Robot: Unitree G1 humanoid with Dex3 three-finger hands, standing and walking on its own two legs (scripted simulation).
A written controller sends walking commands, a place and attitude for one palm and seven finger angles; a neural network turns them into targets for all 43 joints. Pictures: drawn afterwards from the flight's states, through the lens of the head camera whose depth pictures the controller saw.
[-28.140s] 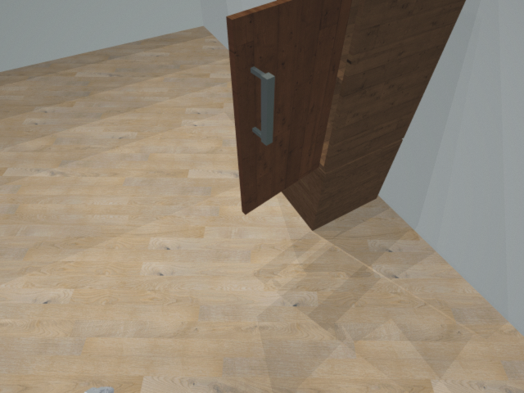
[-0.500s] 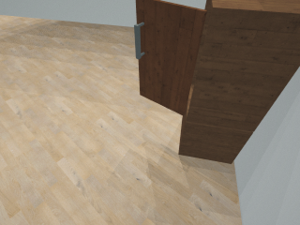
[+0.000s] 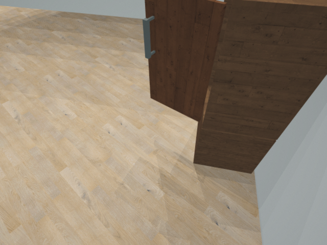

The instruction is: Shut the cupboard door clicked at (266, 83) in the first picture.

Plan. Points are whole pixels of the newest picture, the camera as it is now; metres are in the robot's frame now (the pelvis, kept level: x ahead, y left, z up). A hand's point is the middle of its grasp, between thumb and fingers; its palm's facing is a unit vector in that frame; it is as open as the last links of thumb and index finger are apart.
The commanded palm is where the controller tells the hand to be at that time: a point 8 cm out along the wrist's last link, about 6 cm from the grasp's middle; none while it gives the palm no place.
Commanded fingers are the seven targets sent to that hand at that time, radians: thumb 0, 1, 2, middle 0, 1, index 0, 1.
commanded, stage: look to check the result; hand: left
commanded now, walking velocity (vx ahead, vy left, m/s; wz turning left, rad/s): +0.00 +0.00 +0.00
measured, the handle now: (149, 38) +0.92 +0.11 +0.05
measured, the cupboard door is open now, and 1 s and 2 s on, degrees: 66 66 66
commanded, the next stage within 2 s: walk to a spot facing it in 0.28 s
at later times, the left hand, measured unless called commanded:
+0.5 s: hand out of the picture +0.07 +0.21 -0.17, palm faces +0.02 -0.96 -0.29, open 7.4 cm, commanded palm none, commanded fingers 0.00 0.90 0.90 -0.20 -0.30 -0.20 -0.30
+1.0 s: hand out of the picture +0.05 +0.24 -0.17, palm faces +0.28 -0.92 -0.27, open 7.4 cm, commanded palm none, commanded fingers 0.00 0.90 0.90 -0.20 -0.30 -0.20 -0.30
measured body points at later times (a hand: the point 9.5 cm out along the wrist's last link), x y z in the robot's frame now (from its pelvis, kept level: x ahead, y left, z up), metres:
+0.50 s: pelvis +0.02 -0.01 +0.00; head +0.04 -0.01 +0.45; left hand +0.07 +0.26 -0.15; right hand +0.09 -0.28 -0.15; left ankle +0.05 +0.12 -0.74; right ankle -0.05 -0.12 -0.74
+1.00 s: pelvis +0.01 +0.01 -0.01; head +0.08 +0.03 +0.44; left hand +0.03 +0.29 -0.15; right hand +0.11 -0.22 -0.16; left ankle +0.05 +0.12 -0.74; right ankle +0.03 -0.15 -0.68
